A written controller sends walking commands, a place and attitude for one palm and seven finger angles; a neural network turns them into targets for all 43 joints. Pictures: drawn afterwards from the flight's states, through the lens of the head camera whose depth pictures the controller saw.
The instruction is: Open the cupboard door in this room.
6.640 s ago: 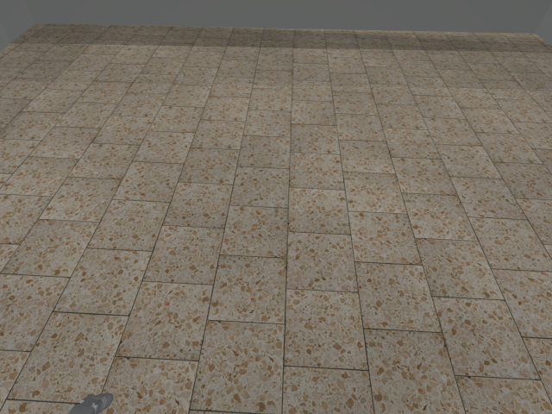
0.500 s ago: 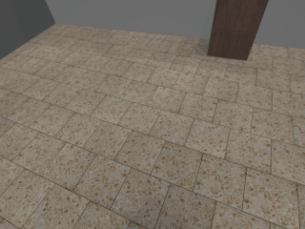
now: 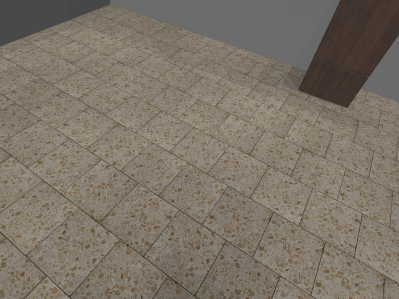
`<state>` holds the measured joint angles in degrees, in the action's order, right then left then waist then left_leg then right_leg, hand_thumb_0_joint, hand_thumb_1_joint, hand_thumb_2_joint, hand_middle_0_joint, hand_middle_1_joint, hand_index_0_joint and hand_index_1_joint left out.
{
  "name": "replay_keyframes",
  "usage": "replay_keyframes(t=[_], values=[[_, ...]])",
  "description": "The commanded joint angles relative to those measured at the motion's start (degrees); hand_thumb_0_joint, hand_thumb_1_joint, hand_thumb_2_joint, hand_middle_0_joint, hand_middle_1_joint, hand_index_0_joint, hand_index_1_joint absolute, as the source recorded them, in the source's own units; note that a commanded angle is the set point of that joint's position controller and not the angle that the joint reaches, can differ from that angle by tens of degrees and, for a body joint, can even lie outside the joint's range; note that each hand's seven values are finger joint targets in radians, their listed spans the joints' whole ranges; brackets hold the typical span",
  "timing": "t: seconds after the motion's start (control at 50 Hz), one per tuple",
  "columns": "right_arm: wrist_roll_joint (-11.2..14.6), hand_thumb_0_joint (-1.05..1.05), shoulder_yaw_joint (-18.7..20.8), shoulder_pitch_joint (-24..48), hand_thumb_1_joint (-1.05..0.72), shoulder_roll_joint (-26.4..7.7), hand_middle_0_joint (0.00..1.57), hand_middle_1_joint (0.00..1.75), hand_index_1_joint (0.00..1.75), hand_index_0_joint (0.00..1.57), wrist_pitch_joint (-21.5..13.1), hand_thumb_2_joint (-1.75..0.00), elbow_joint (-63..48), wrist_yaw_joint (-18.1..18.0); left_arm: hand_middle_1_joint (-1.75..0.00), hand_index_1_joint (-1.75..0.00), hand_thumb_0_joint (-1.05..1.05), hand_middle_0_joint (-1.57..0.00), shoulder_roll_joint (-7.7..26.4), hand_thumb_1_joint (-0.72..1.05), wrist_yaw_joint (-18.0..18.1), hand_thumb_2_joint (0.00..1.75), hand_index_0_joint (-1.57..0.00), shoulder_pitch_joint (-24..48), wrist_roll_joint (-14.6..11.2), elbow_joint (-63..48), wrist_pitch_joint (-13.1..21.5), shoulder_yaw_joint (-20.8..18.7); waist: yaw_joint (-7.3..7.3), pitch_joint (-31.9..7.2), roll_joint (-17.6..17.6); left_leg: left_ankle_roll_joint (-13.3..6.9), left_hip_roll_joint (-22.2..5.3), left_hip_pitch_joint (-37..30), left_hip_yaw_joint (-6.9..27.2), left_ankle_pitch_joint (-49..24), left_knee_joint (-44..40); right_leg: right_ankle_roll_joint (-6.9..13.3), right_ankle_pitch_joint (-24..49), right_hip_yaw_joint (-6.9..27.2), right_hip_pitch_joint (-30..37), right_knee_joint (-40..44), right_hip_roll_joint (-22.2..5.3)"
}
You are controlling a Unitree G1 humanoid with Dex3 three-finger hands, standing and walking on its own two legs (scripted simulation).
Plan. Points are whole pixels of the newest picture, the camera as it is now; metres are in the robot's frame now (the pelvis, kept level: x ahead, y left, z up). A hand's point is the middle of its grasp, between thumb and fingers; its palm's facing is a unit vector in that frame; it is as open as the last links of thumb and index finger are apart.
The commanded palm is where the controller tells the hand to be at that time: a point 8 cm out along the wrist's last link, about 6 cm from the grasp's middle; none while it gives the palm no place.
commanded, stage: stand and wait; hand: left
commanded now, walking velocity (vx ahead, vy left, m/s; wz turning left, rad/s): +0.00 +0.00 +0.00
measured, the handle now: (350, 2) +1.91 -0.85 -0.02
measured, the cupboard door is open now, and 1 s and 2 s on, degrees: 0 0 0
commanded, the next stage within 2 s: turn or walk to find it in 0.08 s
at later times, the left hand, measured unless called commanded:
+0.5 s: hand out of the picture -0.01 +0.16 -0.18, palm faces +0.06 -0.98 -0.20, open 7.3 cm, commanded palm none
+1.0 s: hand out of the picture -0.05 +0.16 -0.18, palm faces +0.13 -0.97 -0.19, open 7.3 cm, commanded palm none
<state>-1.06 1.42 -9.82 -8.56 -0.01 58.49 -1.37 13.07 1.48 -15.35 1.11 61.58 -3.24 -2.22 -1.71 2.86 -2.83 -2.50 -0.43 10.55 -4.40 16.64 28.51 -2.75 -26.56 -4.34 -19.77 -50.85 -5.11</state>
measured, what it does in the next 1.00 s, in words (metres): steps on the spot: right foot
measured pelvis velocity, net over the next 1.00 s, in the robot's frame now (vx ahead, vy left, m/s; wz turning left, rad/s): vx -0.03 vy -0.01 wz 0.08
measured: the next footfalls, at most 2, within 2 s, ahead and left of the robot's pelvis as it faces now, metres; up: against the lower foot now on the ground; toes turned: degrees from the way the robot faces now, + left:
right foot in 0.24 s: -0.01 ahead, -0.14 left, +0.00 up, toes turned -10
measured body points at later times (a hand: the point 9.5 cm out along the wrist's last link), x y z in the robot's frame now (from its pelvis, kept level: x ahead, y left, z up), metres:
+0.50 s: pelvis -0.02 -0.02 +0.00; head -0.03 -0.02 +0.45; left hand -0.02 +0.21 -0.16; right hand -0.03 -0.24 -0.16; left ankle -0.01 +0.09 -0.74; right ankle -0.03 -0.13 -0.74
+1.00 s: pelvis -0.03 -0.01 +0.00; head -0.03 +0.00 +0.45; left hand -0.05 +0.22 -0.16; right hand +0.00 -0.23 -0.16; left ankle -0.01 +0.09 -0.74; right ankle -0.03 -0.13 -0.74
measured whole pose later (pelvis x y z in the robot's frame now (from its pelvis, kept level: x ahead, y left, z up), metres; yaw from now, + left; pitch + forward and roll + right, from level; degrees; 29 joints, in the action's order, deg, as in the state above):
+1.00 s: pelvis -0.03 -0.01 +0.00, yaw +5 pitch -1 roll +0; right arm -0.9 1.5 -15.1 -8.6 0.1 63.7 -1.5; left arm 8.7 2.2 -15.6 1.2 64.1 -0.7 -0.8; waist -1.1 1.2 -0.6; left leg -2.2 1.6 14.2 -1.3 12.1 27.3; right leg -0.9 -15.1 -7.9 -11.1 -27.7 -4.0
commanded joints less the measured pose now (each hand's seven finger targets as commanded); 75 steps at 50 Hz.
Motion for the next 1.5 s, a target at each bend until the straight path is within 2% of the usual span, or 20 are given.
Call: replay_keyframes(t=[0.0, 0.12, 0.18, 0.2, 0.24, 0.26, 0.28, 0.32, 0.38, 0.44, 0.48, 0.6, 0.72, 0.78, 0.84, 0.92, 1.0, 1.16, 1.32, 1.48], values=[[0.30, 0.00, 1.54, -3.21, -0.90, -10.19, 0.20, 0.30, 0.30, 0.20, -0.88, -0.90, -0.23, -1.14, -0.30, -0.30, 0.00, -0.20, 0.76, 0.90, -0.26, 0.90, -0.20, -0.66, -0.32, -1.87, 1.69, 0.40, 1.44, -3.07, 9.68, -5.85, -13.74, -7.35, 9.44, -36.77, -10.21, -0.68, 2.21, 2.47, -2.98, 0.90, -0.58], [0.12, 0.00, 2.00, -4.33, -0.90, -10.38, 0.20, 0.30, 0.30, 0.20, -0.37, -0.90, 1.00, -0.84, -0.30, -0.30, 0.00, -0.20, 0.86, 0.90, 0.23, 0.90, -0.20, 1.00, -0.41, -1.43, 1.75, 0.48, 2.43, -1.48, 10.03, -6.10, -13.69, -4.40, 12.80, -31.15, -10.36, -0.67, 2.57, 1.03, 2.45, 12.70, 0.16], [0.42, 0.00, 2.05, -2.52, -0.90, -10.12, 0.20, 0.30, 0.30, 0.20, -0.13, -0.90, 0.86, -0.55, -0.30, -0.30, 0.00, -0.20, 0.99, 0.90, 0.52, 0.90, -0.20, -3.12, -0.40, -0.30, 2.32, 0.33, 0.21, -2.29, 8.73, -4.29, -11.64, 0.09, 12.91, -24.14, -7.63, -0.37, 11.52, 0.33, 9.38, 23.23, 0.30], [0.68, 0.00, 1.88, -2.33, -0.90, -8.95, 0.20, 0.30, 0.30, 0.20, -0.17, -0.90, 0.81, -0.38, -0.30, -0.30, 0.00, -0.20, 1.41, 0.90, 0.70, 0.90, -0.20, -4.62, -0.19, 0.37, 2.77, 0.40, -0.33, -2.98, 6.37, -2.15, -9.30, 2.10, 11.11, -18.33, -5.45, -0.01, 16.60, 1.63, 12.62, 28.58, -1.00], [1.11, 0.00, 1.09, -2.99, -0.90, -5.13, 0.20, 0.30, 0.30, 0.20, 0.12, -0.90, 0.43, 0.10, -0.30, -0.30, 0.00, -0.20, 4.73, 0.90, 0.96, 0.90, -0.20, -2.64, 0.02, -0.01, 3.57, 0.24, 1.39, -1.11, -4.76, 2.08, -2.60, 6.42, 5.15, -4.92, -1.60, 4.27, 20.09, 10.93, 12.17, 32.64, -9.89], [0.88, 0.00, 0.93, -3.75, -0.90, -4.56, 0.20, 0.30, 0.30, 0.20, 0.35, -0.90, 0.77, 0.34, -0.30, -0.30, 0.00, -0.20, 5.86, 0.90, 0.78, 0.90, -0.20, -1.16, -0.18, -0.49, 3.58, 0.37, 2.10, -0.29, -5.05, 2.81, -1.12, 4.64, 4.23, -0.41, -1.74, 6.60, 16.60, 12.01, 8.29, 33.88, -12.42], [0.37, 0.00, 0.97, -4.18, -0.90, -4.60, 0.20, 0.30, 0.30, 0.20, 1.02, -0.90, 1.45, 0.24, -0.30, -0.30, 0.00, -0.20, 6.12, 0.90, 0.69, 0.90, -0.20, 0.13, -0.27, -0.82, 3.85, 0.01, 1.82, 0.82, -11.58, 3.06, -1.25, 3.56, 3.96, 0.99, 0.00, 7.78, 12.03, 12.80, 5.10, 35.92, -11.57], [0.11, 0.00, 1.01, -5.42, -0.90, -5.05, 0.20, 0.30, 0.30, 0.20, 1.13, -0.90, 2.65, 0.24, -0.30, -0.30, 0.00, -0.20, 4.09, 0.90, 0.67, 0.90, -0.20, 1.16, -0.30, -1.08, 3.71, 0.49, 2.16, 3.49, -9.76, 2.73, -2.07, 1.63, 4.41, -0.82, 0.27, 8.12, 8.47, 11.21, 1.33, 36.77, -9.70], [0.19, 0.00, 0.28, -8.45, -0.90, -4.36, 0.20, 0.30, 0.30, 0.20, 0.52, -0.90, 4.88, 0.16, -0.30, -0.30, 0.00, -0.20, 2.55, 0.90, 0.62, 0.90, -0.20, 0.67, -0.74, -0.46, 3.63, 0.95, 2.63, 2.82, -1.70, 2.39, -4.02, -1.63, 5.34, -7.74, -5.01, 5.31, 8.12, 6.84, 1.19, 33.44, -5.41], [0.36, 0.00, 0.09, -8.44, -0.90, -4.91, 0.20, 0.30, 0.30, 0.20, 0.00, -0.90, 5.63, 0.00, -0.30, -0.30, 0.00, -0.20, 1.48, 0.90, 0.72, 0.90, -0.20, -0.83, -0.81, 0.58, 3.23, 1.18, 1.60, 4.09, 4.94, 1.46, -5.67, 2.30, 7.83, -5.39, -9.27, 3.45, 8.89, 4.72, 4.86, 31.85, -2.41], [0.43, 0.00, -0.07, -8.31, -0.90, -4.82, 0.20, 0.30, 0.30, 0.20, -0.40, -0.90, 5.77, -0.17, -0.30, -0.30, 0.00, -0.20, 1.21, 0.90, 0.75, 0.90, -0.20, -2.47, -0.89, 1.19, 3.36, 1.14, 1.02, 2.89, 6.25, 1.23, -5.89, 3.47, 8.01, -7.11, -9.75, 3.30, 13.11, 4.13, 8.09, 30.93, -2.50], [0.31, 0.00, 0.74, -8.29, -0.90, -5.32, 0.20, 0.30, 0.30, 0.20, 0.48, -0.90, 4.39, 0.01, -0.30, -0.30, 0.00, -0.20, 2.27, 0.90, 0.99, 0.90, -0.20, -2.94, -0.73, 0.54, 2.99, -0.18, 0.95, 1.81, 3.49, 1.32, -5.02, 7.37, 8.02, -5.74, -5.94, 3.65, 9.00, 3.26, 8.40, 29.62, -4.44], [0.02, 0.00, 1.42, -10.12, -0.90, -3.45, 0.20, 0.30, 0.30, 0.20, 1.18, -0.90, 3.31, 0.25, -0.30, -0.30, 0.00, -0.20, 2.72, 0.90, 1.04, 0.90, -0.20, -1.34, -0.27, -1.06, 2.92, -0.86, 2.23, -0.23, -2.80, 2.37, -2.20, 5.07, 4.71, -3.35, 3.28, 7.47, 3.92, 6.85, 3.03, 32.86, -10.11], [0.02, 0.00, 1.15, -10.97, -0.90, -3.39, 0.20, 0.30, 0.30, 0.20, 0.82, -0.90, 3.70, 0.21, -0.30, -0.30, 0.00, -0.20, 1.48, 0.90, 1.02, 0.90, -0.20, -0.12, -0.27, -0.97, 2.80, -0.43, 2.95, 0.96, 2.00, 1.44, -4.16, 4.01, 8.51, -4.49, -1.75, 5.27, 3.22, 3.20, 0.77, 28.70, -5.83], [0.19, 0.00, 1.10, -8.87, -0.90, -6.04, 0.20, 0.30, 0.30, 0.20, 0.01, -0.90, 3.25, -0.13, -0.30, -0.30, 0.00, -0.20, -0.68, 0.90, 0.84, 0.90, -0.20, -2.39, -0.33, 0.01, 2.60, 0.31, 1.19, 2.54, 10.93, -1.45, -9.47, 9.79, 17.83, 1.45, -12.95, 2.10, 8.08, -0.92, 6.25, 22.49, -0.07], [0.43, 0.00, 0.85, -6.83, -0.90, -6.51, 0.20, 0.30, 0.30, 0.20, -0.74, -0.90, 3.09, -0.54, -0.30, -0.30, 0.00, -0.20, -1.29, 0.90, 0.66, 0.90, -0.20, -5.57, -0.15, 2.05, 2.90, 1.04, 0.05, 1.36, 8.72, -1.59, -8.60, 8.39, 16.15, -0.55, -13.83, 1.93, 12.77, 0.29, 9.74, 25.53, -0.85], [0.58, 0.00, 0.72, -7.64, -0.90, -6.09, 0.20, 0.30, 0.30, 0.20, -0.70, -0.90, 3.08, -0.30, -0.30, -0.30, 0.00, -0.20, 0.21, 0.90, 0.80, 0.90, -0.20, -4.72, -0.29, 1.90, 3.39, 0.70, 0.92, 0.20, 4.34, -0.16, -6.38, 6.16, 12.35, -8.76, -9.74, 2.45, 15.19, 1.00, 10.37, 27.79, -2.77], [0.18, 0.00, 0.69, -7.47, -0.90, -5.43, 0.20, 0.30, 0.30, 0.20, 0.25, -0.90, 1.91, 0.22, -0.30, -0.30, 0.00, -0.20, 1.96, 0.90, 0.87, 0.90, -0.20, -2.81, -0.27, 0.25, 3.25, -0.11, 1.72, 0.42, -0.38, 1.45, -3.37, 6.41, 8.44, -6.84, -3.64, 4.40, 7.81, 3.11, 6.98, 30.92, -6.32], [0.43, 0.00, 0.02, -7.44, -0.90, -5.92, 0.20, 0.30, 0.30, 0.20, -0.55, -0.90, 3.35, -0.02, -0.30, -0.30, 0.00, -0.20, 1.38, 0.90, 0.73, 0.90, -0.20, -3.64, -0.58, 1.29, 3.71, 0.63, 1.20, -0.27, 4.42, 0.95, -5.08, 5.05, 10.57, -11.81, -6.61, 3.28, 13.04, 1.35, 10.02, 29.57, -3.77], [0.62, 0.00, -0.16, -7.90, -0.90, -6.57, 0.20, 0.30, 0.30, 0.20, -1.06, -0.90, 4.81, -0.38, -0.30, -0.30, 0.00, -0.20, 1.96, 0.90, 0.59, 0.90, -0.20, -3.94, -0.63, 2.38, 4.23, 0.95, 1.22, 0.85, 3.47, 1.11, -5.14, 3.06, 9.54, -11.88, -8.22, 3.53, 14.23, 1.83, 10.95, 32.01, -3.53]])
